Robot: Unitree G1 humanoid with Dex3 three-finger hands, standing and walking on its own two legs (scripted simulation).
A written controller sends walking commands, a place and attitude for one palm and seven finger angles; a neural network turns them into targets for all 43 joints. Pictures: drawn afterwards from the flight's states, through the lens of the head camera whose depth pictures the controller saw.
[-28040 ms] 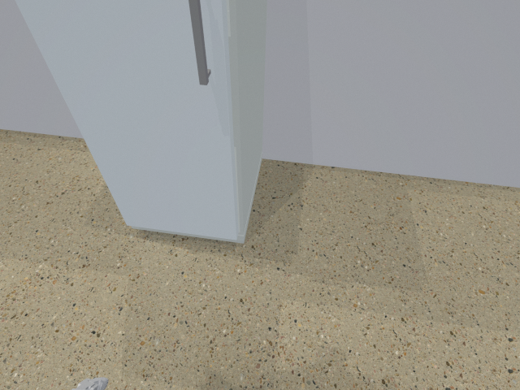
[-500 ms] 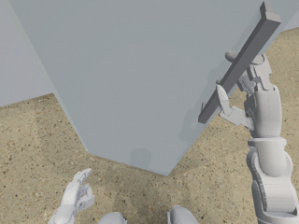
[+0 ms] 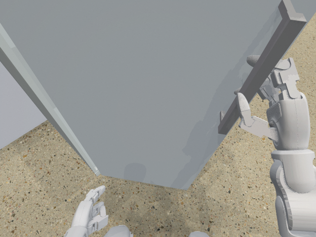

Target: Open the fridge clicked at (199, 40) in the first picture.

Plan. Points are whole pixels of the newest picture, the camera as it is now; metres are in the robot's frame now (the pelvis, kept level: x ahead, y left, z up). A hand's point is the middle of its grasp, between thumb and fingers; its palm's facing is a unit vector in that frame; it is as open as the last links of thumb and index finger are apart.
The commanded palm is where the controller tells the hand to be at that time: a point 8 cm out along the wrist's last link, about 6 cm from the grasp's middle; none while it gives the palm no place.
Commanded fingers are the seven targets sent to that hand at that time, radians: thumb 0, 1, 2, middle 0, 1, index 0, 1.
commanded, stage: walk backward, drawing the door open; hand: right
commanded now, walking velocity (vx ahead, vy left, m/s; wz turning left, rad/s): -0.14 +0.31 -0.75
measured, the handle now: (245, 84) +0.36 -0.13 +0.22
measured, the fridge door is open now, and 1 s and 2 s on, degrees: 56 81 74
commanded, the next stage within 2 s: stop walking and hold the door back in 0.48 s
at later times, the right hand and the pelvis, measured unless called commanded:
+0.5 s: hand (215, 208) +0.16 -0.05 +0.21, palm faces +0.30 +0.92 -0.26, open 7.8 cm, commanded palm +0.11 -0.10 +0.20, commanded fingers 0.00 -0.90 -0.90 0.45 1.40 0.45 1.40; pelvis -0.07 +0.16 +0.02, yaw -20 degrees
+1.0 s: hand (194, 234) +0.13 -0.02 +0.21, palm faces +0.57 +0.78 -0.25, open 7.5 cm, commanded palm +0.11 -0.08 +0.19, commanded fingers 0.00 -0.90 -0.90 0.45 1.40 0.45 1.40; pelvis -0.13 +0.30 +0.01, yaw -32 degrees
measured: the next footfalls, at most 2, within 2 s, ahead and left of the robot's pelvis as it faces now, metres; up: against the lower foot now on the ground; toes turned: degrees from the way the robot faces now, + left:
right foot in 0.32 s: -0.05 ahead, +0.01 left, +0.00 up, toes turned -21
left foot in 0.66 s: +0.06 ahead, +0.37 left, +0.00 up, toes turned -24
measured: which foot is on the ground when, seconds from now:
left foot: down 0.00-0.32, up 0.34-0.64, down 0.66-1.00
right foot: down 0.00-0.02, up 0.04-0.30, down 0.32-0.64, up 0.66-1.00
